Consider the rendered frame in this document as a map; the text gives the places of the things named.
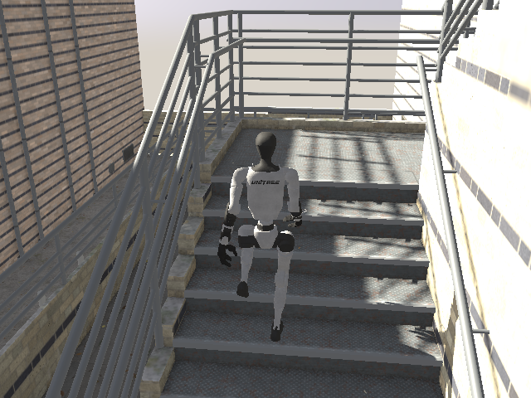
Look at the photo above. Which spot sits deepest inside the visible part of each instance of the left robot forearm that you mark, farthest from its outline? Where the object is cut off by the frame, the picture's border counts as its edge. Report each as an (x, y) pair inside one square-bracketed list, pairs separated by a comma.
[(227, 226)]

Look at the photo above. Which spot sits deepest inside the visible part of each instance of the robot left upper arm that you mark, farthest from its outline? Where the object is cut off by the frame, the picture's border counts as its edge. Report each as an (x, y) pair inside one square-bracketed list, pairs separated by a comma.
[(236, 188)]

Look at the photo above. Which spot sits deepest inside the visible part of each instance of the robot right upper arm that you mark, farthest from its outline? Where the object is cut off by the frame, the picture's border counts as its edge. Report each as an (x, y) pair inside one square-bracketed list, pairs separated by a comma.
[(291, 176)]

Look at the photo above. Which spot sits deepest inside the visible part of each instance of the right robot forearm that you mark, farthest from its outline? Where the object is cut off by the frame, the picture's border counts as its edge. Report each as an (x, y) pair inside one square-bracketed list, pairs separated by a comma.
[(296, 216)]

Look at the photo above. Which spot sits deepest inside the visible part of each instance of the robot head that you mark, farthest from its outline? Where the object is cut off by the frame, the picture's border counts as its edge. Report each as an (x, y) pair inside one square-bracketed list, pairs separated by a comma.
[(265, 144)]

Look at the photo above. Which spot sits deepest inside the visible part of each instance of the robot right shin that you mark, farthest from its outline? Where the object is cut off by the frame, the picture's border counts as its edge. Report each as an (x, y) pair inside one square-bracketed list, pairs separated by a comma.
[(279, 302)]

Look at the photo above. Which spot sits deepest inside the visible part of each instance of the robot left hand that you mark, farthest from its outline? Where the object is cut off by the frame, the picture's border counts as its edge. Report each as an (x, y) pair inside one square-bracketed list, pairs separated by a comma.
[(223, 255)]

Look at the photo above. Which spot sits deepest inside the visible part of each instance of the robot right hand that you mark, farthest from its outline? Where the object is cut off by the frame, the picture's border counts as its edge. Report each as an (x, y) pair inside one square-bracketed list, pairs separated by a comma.
[(289, 218)]

